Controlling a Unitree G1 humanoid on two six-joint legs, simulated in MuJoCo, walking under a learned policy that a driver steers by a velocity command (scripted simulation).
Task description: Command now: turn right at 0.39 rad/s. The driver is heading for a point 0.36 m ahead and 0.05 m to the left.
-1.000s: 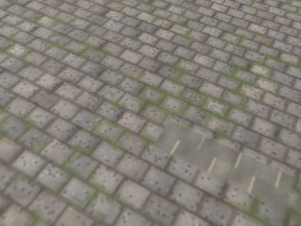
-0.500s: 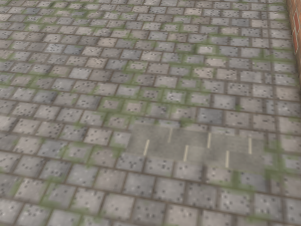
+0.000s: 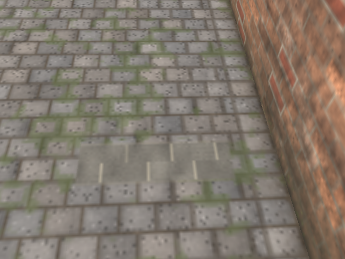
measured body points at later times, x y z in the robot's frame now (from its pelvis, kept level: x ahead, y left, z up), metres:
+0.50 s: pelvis +0.02 +0.00 +0.01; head +0.02 -0.01 +0.46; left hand +0.13 +0.25 -0.12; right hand +0.08 -0.26 -0.13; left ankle +0.03 +0.10 -0.72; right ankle -0.02 -0.10 -0.73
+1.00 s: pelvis +0.18 +0.06 +0.01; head +0.21 +0.08 +0.46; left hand +0.32 +0.30 -0.12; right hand +0.16 -0.18 -0.12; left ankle +0.12 +0.13 -0.73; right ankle +0.27 -0.07 -0.68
